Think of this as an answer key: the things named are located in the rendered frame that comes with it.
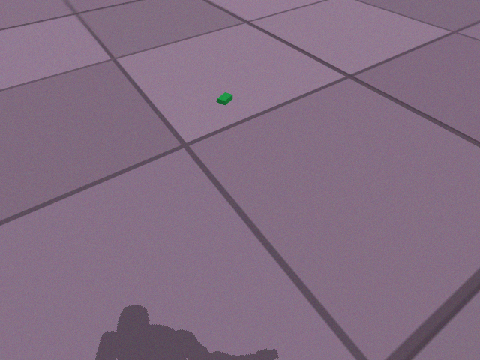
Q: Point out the small box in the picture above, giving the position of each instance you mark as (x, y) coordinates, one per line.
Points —
(225, 98)

